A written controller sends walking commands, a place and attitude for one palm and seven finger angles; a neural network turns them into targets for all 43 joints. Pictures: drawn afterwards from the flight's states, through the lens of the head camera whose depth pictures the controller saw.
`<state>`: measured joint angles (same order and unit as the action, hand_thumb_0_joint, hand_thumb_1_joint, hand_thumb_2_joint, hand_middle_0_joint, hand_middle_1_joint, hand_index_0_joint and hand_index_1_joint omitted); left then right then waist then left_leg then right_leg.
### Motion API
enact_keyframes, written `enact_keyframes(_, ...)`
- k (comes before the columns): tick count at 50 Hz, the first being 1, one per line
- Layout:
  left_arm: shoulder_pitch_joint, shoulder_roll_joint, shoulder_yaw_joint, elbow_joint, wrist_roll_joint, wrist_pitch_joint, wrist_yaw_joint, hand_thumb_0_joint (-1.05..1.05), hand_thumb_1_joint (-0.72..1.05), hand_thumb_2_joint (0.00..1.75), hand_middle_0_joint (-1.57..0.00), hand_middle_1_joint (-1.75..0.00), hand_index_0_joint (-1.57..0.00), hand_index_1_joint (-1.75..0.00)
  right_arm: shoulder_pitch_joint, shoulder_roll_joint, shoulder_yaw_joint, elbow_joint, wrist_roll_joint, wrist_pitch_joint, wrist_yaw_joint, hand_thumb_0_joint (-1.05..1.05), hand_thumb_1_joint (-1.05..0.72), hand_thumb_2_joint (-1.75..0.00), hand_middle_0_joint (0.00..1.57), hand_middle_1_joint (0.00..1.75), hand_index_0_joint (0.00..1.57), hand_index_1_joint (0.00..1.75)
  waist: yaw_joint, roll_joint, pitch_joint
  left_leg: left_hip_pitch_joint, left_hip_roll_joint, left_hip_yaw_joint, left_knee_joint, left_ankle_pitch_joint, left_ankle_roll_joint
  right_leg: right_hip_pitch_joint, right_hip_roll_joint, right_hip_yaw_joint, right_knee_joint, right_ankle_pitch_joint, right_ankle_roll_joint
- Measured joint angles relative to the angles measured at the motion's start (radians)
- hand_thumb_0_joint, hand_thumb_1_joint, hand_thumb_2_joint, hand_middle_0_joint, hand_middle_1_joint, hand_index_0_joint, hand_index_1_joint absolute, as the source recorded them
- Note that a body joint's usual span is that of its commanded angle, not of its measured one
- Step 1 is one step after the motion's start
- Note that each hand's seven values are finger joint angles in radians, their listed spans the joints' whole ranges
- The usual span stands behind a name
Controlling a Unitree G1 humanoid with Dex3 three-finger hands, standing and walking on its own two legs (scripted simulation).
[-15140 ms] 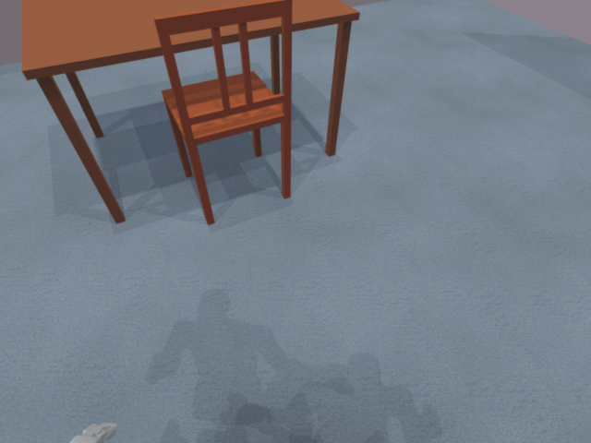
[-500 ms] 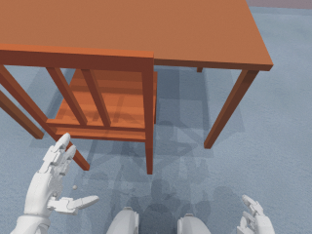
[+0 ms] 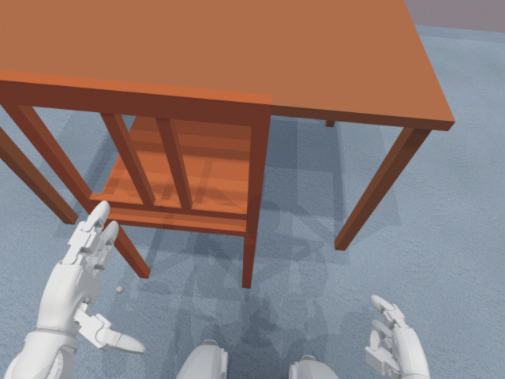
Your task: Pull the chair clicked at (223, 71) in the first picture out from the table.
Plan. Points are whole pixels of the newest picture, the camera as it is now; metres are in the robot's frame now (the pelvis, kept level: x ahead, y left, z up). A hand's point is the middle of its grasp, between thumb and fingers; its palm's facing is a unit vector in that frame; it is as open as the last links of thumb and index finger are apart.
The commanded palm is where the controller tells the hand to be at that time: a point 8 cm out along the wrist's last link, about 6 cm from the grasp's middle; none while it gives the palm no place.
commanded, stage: raise the hand toward the chair's back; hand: left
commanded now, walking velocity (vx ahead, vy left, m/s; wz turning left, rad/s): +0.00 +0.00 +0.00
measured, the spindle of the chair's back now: (132, 163) +0.48 +0.27 +0.00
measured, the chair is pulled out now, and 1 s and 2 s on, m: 0.00 0.00 0.00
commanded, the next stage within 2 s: aim the fingers beside a spindle in 0.62 s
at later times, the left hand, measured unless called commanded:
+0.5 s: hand (123, 278) +0.25 +0.20 +0.05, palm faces -0.02 -1.00 -0.06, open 16.9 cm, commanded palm +0.22 +0.26 +0.05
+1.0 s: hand (136, 274) +0.25 +0.19 +0.04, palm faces -0.03 -1.00 -0.05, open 16.9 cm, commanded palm +0.24 +0.24 +0.04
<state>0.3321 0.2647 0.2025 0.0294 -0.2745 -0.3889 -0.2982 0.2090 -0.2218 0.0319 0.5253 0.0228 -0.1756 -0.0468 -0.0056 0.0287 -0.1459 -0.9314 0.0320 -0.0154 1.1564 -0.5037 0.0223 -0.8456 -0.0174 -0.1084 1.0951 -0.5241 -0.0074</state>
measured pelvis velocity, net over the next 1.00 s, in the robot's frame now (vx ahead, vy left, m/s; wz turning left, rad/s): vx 0.00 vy -0.01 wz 0.00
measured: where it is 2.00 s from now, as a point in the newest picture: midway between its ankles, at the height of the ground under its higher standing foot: outside the picture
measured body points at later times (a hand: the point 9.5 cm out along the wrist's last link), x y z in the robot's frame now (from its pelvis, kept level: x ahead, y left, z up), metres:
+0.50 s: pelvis +0.00 +0.00 +0.01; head +0.08 +0.01 +0.45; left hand +0.24 +0.25 +0.05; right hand +0.17 -0.25 -0.07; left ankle +0.03 +0.10 -0.65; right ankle +0.01 -0.12 -0.65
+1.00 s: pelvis +0.00 -0.01 +0.00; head +0.08 +0.00 +0.44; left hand +0.25 +0.24 +0.04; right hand +0.17 -0.26 -0.08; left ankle +0.03 +0.10 -0.65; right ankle +0.01 -0.12 -0.65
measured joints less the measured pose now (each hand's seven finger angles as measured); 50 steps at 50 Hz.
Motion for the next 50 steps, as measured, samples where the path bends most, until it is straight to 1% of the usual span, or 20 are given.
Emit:
enact_keyframes(10,-0.037,0.016,0.029,0.037,-0.017,0.010,-0.008,-0.01,-0.50,0.30,-0.06,-0.08,-0.06,-0.08,0.037,-0.023,-0.013,0.024,0.007,0.001,-0.006,0.02,-0.91,-0.90,0.20,0.30,0.21,0.30,-0.019,0.000,0.004,0.022,0.002,0.008,-0.028,0.010,0.001,0.017,0.002,0.008,-0.025,0.012,0.002)
enact_keyframes(17,-0.031,0.011,0.024,0.052,-0.017,0.003,-0.004,-0.01,-0.50,0.30,-0.06,-0.08,-0.06,-0.08,0.046,-0.033,-0.024,0.025,0.008,-0.004,-0.004,0.02,-0.91,-0.90,0.20,0.30,0.21,0.30,-0.029,-0.002,0.006,0.030,0.003,0.013,-0.041,0.014,0.000,0.022,0.004,0.013,-0.035,0.016,0.001)
enact_keyframes(25,-0.031,0.006,0.022,0.051,-0.014,-0.019,0.003,-0.01,-0.50,0.30,-0.06,-0.08,-0.06,-0.08,0.032,-0.028,-0.024,0.026,0.006,-0.008,-0.003,0.02,-0.91,-0.90,0.20,0.30,0.21,0.30,-0.023,-0.002,0.006,0.023,0.003,0.011,-0.035,0.012,-0.003,0.012,0.004,0.012,-0.024,0.010,-0.003)
enact_keyframes(37,-0.040,0.002,0.021,0.060,-0.022,-0.006,-0.016,-0.01,-0.50,0.30,-0.06,-0.08,-0.06,-0.08,0.011,-0.018,-0.012,0.019,0.007,-0.004,-0.004,0.02,-0.91,-0.90,0.20,0.30,0.21,0.30,-0.011,0.007,0.003,0.019,0.003,0.005,-0.029,0.010,-0.009,0.009,0.004,0.006,-0.015,0.004,-0.008)
enact_keyframes(44,-0.062,-0.004,0.007,0.075,-0.014,-0.017,-0.015,-0.01,-0.50,0.30,-0.06,-0.08,-0.06,-0.08,0.012,-0.026,-0.012,0.022,0.003,-0.010,-0.006,0.02,-0.91,-0.90,0.20,0.30,0.21,0.30,-0.011,0.004,-0.001,0.001,0.003,0.000,-0.014,0.005,-0.012,-0.008,0.004,0.001,0.002,-0.003,-0.012)
enact_keyframes(50,-0.086,-0.003,0.010,0.088,-0.011,-0.018,-0.010,-0.01,-0.50,0.30,-0.06,-0.08,-0.06,-0.08,0.010,-0.026,-0.019,0.027,0.003,-0.003,-0.004,0.02,-0.91,-0.90,0.20,0.30,0.21,0.30,-0.019,-0.001,0.000,-0.016,0.006,0.001,0.001,-0.001,-0.014,-0.028,0.007,0.003,0.018,-0.009,-0.014)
